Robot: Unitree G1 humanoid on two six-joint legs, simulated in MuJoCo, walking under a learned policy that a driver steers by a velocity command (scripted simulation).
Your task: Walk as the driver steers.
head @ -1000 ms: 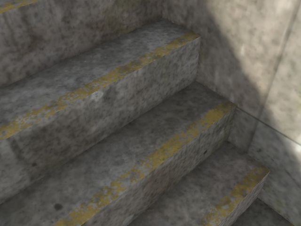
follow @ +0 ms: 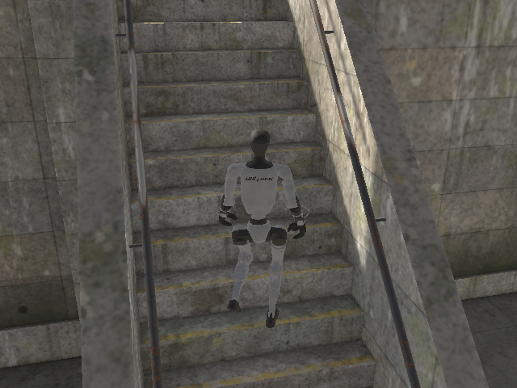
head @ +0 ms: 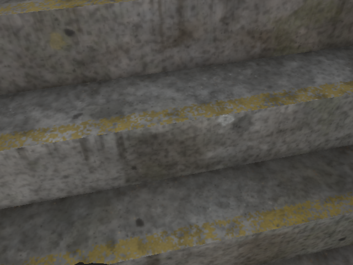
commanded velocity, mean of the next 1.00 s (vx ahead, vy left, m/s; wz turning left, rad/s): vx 0.13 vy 0.00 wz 0.51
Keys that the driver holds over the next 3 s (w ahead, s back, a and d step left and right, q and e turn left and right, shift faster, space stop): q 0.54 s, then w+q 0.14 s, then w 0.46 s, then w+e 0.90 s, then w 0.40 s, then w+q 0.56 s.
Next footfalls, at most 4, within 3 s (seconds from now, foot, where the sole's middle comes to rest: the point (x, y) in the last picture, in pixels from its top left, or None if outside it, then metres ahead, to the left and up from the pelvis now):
0.24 left None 0.02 0.13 -0.76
0.72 right None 0.09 -0.08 -0.76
1.14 left None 0.26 0.22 -0.54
1.70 right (224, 216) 0.51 -0.07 -0.32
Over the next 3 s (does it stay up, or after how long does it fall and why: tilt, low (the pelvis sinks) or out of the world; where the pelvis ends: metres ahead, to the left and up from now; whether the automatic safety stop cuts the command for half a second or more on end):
stays up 0.83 -0.06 0.68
